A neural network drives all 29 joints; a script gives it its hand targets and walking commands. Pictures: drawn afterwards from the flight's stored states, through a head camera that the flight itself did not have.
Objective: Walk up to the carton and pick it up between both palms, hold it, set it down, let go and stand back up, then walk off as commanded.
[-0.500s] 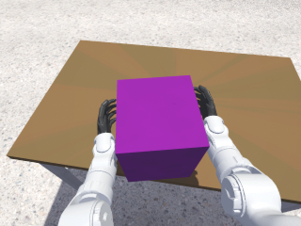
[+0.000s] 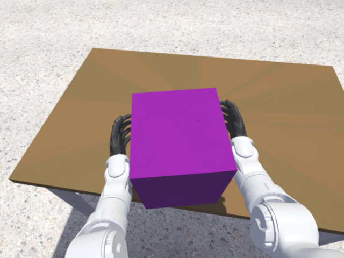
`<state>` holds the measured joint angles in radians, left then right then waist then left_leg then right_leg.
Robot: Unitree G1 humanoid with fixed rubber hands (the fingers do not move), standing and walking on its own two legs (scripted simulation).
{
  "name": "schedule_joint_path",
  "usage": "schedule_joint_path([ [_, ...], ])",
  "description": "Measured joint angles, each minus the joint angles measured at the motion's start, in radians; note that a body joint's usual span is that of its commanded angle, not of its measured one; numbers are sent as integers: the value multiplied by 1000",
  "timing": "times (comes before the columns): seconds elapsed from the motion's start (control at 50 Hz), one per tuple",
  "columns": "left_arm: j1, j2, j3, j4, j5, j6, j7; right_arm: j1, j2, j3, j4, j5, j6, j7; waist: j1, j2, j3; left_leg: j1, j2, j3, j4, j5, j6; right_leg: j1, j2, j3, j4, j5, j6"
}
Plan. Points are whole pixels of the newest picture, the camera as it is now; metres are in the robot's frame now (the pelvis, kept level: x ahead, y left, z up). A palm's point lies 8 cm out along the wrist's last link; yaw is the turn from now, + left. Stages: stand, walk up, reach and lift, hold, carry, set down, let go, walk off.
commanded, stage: reach and lift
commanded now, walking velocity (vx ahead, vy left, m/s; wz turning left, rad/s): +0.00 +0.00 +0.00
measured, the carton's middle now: (177, 153) +0.37 +0.04 -0.01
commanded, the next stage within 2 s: none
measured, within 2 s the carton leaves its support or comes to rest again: leaves its support in 0.30 s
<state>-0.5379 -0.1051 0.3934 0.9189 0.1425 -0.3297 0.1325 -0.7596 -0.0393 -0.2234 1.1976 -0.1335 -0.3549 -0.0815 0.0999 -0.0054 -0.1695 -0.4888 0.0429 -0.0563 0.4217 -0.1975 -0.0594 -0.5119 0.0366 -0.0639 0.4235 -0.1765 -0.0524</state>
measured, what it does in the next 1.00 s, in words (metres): stands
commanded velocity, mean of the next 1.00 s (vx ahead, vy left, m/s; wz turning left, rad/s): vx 0.00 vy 0.00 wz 0.00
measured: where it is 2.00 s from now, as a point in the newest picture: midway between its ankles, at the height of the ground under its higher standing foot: outside the picture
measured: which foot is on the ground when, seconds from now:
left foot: down 0.00-1.00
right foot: down 0.00-1.00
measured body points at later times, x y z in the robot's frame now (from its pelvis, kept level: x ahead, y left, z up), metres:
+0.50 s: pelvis -0.01 +0.00 +0.00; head +0.03 +0.00 +0.45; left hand +0.35 +0.19 +0.04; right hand +0.41 -0.10 +0.06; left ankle -0.01 +0.16 -0.74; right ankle +0.00 -0.08 -0.74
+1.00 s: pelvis +0.00 +0.00 +0.00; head +0.03 +0.00 +0.45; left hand +0.38 +0.18 +0.06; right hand +0.42 -0.11 +0.07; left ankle -0.01 +0.16 -0.74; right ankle +0.00 -0.08 -0.74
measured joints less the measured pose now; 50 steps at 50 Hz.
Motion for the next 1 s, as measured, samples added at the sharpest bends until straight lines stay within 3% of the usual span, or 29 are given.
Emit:
schedule_joint_path([
  [0.24, -2, 2, -7, 3, 0, 3, 2, 4, 0, 0, 0, -3, -7, -7, 0, 0, -1, 0, -1, 0, -3, 1, 0, 0, -1, 0, -4, 2, 0],
  [0.58, -22, 17, -24, 34, 1, -104, 6, 2, 0, -13, 25, -31, -138, -35, 0, 0, -11, -7, -1, 0, -7, 29, 0, 0, -1, 0, -22, 37, 0],
  [0.84, -83, 34, -29, 98, 1, -15, -3, -3, 0, -71, 29, -77, -54, -46, 0, -13, 5, 0, -3, 0, -31, 45, 3, 0, -3, 0, -32, 45, 0],
  [1.0, -74, 60, -122, 52, 1, 25, 24, 50, 6, -27, -86, -73, -2, -66, 0, -13, -44, 8, -3, 0, -31, 24, 3, 13, -3, 0, -39, 28, 1],
])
